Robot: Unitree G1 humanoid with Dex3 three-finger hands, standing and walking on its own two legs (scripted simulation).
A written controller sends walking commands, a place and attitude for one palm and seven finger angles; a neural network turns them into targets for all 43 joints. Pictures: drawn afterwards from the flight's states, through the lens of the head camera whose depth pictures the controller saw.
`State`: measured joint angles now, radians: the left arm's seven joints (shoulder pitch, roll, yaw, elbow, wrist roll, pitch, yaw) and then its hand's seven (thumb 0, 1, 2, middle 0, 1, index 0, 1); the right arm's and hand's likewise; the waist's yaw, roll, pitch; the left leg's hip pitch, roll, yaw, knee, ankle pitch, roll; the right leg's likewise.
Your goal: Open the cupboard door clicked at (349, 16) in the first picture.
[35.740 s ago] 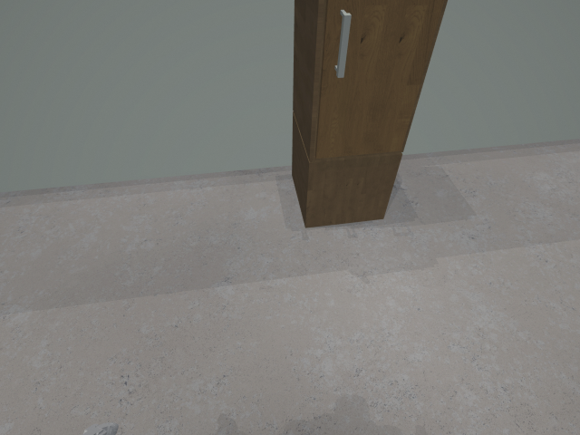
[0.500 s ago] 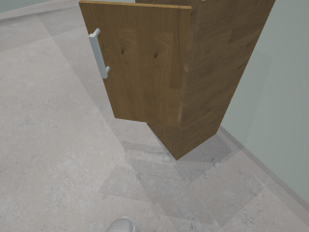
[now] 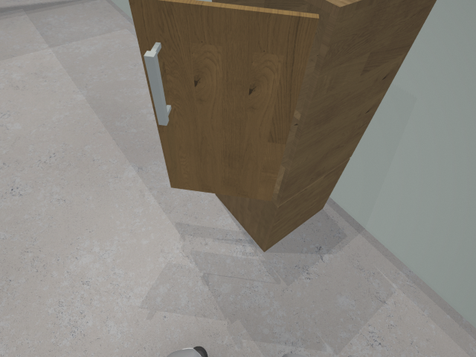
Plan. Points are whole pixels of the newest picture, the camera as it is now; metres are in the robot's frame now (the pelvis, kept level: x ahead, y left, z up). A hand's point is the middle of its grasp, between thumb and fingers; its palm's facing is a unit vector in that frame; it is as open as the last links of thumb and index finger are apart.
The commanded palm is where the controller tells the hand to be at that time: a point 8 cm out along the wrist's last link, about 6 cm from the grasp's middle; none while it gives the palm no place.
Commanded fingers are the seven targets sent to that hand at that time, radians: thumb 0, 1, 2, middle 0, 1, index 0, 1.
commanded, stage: come to a stop and stand still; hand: left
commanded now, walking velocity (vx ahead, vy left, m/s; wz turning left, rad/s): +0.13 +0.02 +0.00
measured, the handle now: (160, 86) +0.62 +0.22 +0.08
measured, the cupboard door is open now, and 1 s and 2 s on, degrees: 45 45 45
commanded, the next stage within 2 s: look again from close up in 0.84 s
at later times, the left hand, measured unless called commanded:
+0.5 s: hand out of the picture -0.01 +0.14 -0.18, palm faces +0.10 -0.98 -0.18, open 7.3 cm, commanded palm none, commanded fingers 0.00 0.90 0.90 -0.20 -0.30 -0.20 -0.30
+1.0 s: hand out of the picture +0.01 +0.16 -0.18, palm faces +0.03 -0.98 -0.19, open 7.3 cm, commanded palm none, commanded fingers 0.00 0.90 0.90 -0.20 -0.30 -0.20 -0.30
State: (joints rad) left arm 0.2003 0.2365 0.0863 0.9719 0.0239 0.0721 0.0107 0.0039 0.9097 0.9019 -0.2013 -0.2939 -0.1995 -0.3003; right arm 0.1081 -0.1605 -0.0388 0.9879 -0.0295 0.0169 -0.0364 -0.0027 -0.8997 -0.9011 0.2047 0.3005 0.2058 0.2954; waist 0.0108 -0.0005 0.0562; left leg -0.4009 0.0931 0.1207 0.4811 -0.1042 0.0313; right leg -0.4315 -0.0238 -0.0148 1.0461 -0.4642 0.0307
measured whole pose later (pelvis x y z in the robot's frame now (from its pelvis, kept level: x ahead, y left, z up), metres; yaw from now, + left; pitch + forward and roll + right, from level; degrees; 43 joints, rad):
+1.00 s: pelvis +0.00 -0.01 +0.00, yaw +1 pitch +1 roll +0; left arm 0.26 0.15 0.00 1.12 0.02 -0.02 0.05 0.01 0.91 0.90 -0.20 -0.29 -0.20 -0.30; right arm 0.26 -0.17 0.00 1.10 -0.01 -0.02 -0.02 0.00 -0.91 -0.90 0.20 0.30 0.20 0.29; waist 0.00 -0.01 0.04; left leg -0.21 -0.01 0.07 0.48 -0.28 0.04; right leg -0.13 -0.06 -0.05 0.43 -0.31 0.04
